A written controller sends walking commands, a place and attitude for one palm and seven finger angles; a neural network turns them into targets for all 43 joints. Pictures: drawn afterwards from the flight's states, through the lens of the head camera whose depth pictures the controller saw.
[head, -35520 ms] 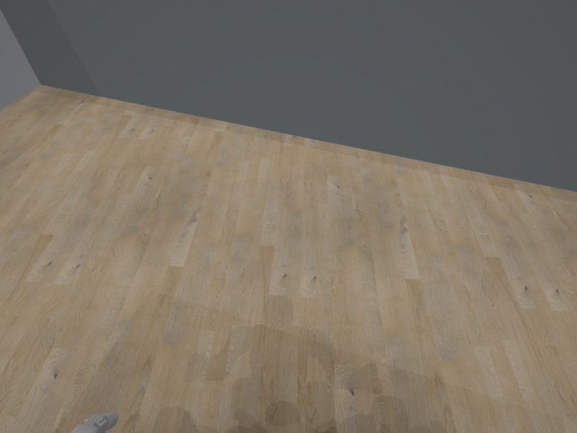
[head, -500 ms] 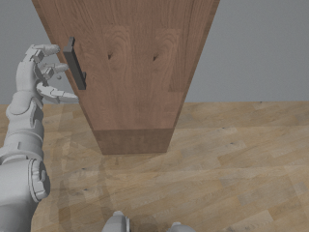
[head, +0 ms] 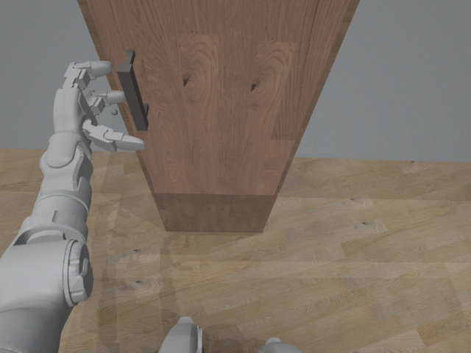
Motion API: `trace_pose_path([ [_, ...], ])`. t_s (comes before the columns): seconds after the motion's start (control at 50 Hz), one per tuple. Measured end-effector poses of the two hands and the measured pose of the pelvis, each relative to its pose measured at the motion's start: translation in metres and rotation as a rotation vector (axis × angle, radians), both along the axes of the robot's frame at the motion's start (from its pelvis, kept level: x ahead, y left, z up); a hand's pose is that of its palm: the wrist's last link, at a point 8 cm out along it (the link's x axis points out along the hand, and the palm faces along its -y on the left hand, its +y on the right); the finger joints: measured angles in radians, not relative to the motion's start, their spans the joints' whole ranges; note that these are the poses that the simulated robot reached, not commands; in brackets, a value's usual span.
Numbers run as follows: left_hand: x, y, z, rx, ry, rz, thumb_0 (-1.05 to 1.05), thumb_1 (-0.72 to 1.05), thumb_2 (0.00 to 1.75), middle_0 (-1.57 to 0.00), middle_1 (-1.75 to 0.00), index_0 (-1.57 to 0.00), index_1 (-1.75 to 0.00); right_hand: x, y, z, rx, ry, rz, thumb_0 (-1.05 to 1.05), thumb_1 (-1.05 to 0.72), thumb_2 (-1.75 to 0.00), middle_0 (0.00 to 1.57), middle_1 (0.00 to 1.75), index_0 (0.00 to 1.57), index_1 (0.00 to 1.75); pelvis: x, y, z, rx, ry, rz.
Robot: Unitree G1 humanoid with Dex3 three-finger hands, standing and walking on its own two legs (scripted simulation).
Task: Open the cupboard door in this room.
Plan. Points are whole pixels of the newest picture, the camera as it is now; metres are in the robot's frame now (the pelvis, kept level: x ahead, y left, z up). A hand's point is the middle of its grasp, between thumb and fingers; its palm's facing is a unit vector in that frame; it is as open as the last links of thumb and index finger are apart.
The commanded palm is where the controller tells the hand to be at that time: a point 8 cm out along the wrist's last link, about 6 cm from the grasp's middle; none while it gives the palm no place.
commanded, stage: slide the fingers in behind the handle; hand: left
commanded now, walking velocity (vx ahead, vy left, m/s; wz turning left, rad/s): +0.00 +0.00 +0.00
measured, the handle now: (136, 92) +0.53 +0.18 +0.10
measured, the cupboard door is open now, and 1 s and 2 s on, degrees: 0 0 0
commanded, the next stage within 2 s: move the hooked fingers beside the handle in 0.60 s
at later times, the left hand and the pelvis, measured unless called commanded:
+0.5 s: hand (119, 114) +0.48 +0.20 +0.10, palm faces +0.12 -0.99 -0.01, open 15.1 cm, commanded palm +0.46 +0.18 +0.10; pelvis -0.01 +0.00 -0.01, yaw +1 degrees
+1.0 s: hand (119, 114) +0.48 +0.20 +0.10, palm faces +0.11 -0.99 -0.02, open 15.2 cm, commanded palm +0.46 +0.20 +0.10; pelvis -0.01 +0.00 +0.00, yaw +1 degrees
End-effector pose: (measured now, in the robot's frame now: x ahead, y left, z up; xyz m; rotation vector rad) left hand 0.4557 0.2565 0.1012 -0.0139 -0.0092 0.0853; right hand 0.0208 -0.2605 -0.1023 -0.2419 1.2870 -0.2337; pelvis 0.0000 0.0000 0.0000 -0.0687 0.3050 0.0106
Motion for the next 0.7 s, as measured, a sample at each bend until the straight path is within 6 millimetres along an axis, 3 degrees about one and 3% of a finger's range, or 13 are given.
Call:
trace_pose_path([
  [0.34,-0.006,-0.011,-0.001,0.004,-0.014,0.027,-0.01,-0.50,0.30,-0.30,-1.20,-0.02,-1.16,0.006,0.005,-0.004,0.010,-0.028,0.049,0.00,-0.91,-0.90,0.20,0.30,0.20,0.30,-0.009,0.002,-0.003,-0.001,-0.004,0.019],
  [0.7,-0.007,-0.013,0.000,0.025,-0.004,0.030,-0.01,-0.50,0.30,-0.30,-1.20,0.00,-1.15,-0.006,0.004,-0.005,0.006,-0.015,0.051,0.00,-0.91,-0.90,0.20,0.30,0.20,0.30,-0.014,0.002,-0.005,-0.004,-0.004,0.027],
])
